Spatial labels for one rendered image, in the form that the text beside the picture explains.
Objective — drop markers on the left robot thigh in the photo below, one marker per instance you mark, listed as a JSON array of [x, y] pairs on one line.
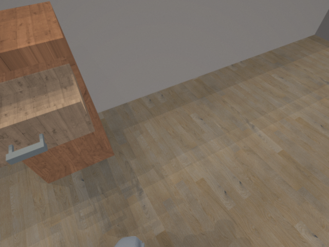
[[129, 242]]

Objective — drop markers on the cabinet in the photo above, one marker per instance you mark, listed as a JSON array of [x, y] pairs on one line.
[[31, 41]]

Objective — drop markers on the drawer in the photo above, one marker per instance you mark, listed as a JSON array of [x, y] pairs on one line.
[[49, 102]]

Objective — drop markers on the handle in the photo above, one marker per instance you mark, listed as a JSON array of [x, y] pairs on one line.
[[19, 155]]

